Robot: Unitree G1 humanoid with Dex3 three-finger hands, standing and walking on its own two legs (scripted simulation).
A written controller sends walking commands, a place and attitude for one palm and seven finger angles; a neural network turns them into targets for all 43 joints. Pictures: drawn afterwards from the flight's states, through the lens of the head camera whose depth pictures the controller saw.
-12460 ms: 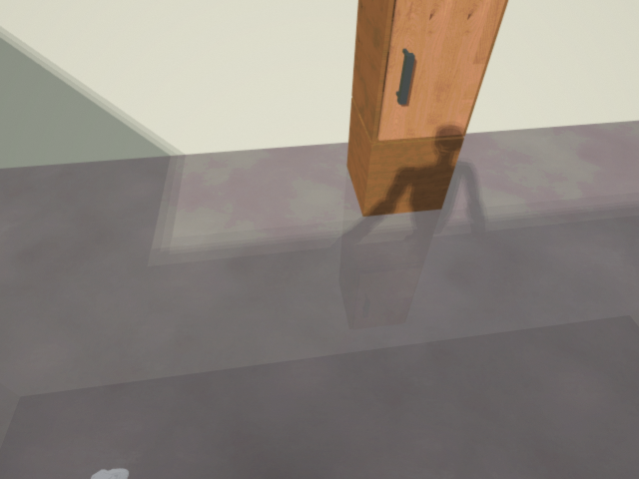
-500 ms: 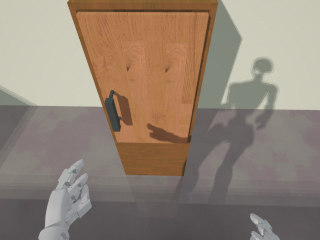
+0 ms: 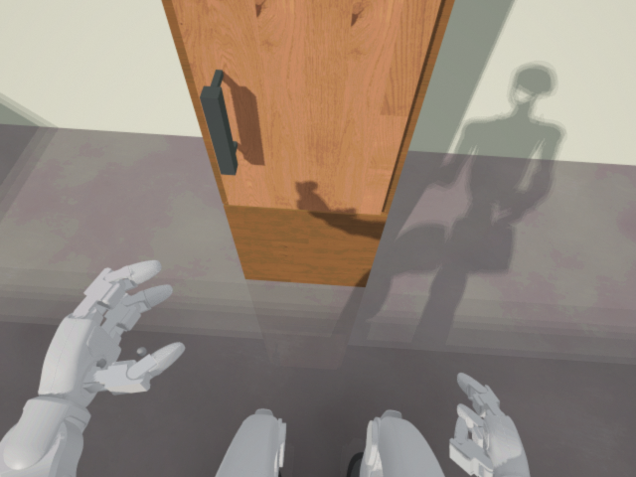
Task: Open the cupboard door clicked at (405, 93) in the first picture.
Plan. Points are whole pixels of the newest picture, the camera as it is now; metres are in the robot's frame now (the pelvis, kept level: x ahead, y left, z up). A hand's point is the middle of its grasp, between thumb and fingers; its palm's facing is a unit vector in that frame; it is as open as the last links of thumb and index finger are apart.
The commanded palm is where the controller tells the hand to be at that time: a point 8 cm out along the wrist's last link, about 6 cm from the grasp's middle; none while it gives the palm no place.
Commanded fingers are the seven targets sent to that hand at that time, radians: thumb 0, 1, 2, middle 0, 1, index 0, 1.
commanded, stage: raise the hand with hooked fingers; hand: left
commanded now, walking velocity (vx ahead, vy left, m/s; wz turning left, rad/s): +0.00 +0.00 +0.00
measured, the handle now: (223, 125) +0.61 +0.20 +0.03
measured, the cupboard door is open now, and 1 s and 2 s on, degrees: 0 0 0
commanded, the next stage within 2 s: move the hooked fingers beside the handle in 1.38 s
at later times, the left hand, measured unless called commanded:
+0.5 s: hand (99, 329) +0.26 +0.27 +0.04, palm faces +0.00 -1.00 -0.05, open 13.3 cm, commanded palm +0.25 +0.32 +0.05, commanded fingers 0.00 -0.50 0.30 -0.30 -1.20 -0.30 -1.20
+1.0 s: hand (87, 291) +0.30 +0.30 +0.04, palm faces -0.02 -1.00 -0.05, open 14.0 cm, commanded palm +0.28 +0.34 +0.05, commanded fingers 0.00 -0.50 0.30 -0.30 -1.20 -0.30 -1.20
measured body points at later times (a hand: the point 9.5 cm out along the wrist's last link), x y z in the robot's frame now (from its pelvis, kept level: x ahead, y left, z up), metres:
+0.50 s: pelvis +0.01 +0.03 +0.01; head +0.10 +0.05 +0.45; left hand +0.26 +0.32 +0.04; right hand +0.20 -0.22 -0.05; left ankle +0.02 +0.12 -0.62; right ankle +0.06 -0.10 -0.62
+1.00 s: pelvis +0.02 +0.03 +0.01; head +0.12 +0.05 +0.44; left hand +0.30 +0.35 +0.05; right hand +0.18 -0.23 -0.07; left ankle +0.02 +0.12 -0.62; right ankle +0.06 -0.10 -0.62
